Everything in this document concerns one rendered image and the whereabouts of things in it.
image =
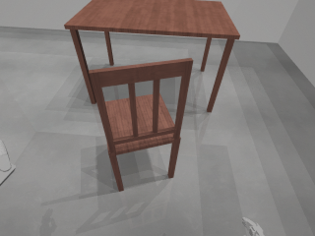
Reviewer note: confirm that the table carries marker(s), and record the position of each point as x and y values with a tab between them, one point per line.
192	18

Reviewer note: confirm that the left robot hand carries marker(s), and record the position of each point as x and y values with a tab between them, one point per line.
6	168

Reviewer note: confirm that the right robot hand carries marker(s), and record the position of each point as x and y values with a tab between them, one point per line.
253	228

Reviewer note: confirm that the chair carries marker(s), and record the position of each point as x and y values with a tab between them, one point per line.
140	122

